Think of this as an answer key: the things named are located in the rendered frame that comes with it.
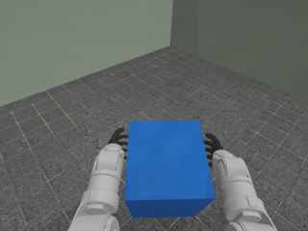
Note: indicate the left robot hand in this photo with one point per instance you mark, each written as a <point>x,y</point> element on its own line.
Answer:
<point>116,136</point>

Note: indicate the left robot upper arm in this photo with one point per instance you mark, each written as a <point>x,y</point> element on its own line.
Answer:
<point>95,223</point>

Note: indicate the robot left forearm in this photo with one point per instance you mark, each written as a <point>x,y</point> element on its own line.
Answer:
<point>101,196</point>

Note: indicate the carton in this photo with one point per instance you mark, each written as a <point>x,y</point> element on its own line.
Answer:
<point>167,169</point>

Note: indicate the right robot hand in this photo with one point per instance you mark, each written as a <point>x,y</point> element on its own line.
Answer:
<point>215,144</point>

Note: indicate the robot right forearm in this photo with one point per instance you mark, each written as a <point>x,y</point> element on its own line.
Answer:
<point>240,199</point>

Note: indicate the right robot upper arm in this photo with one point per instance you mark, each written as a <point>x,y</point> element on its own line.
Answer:
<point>238,225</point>

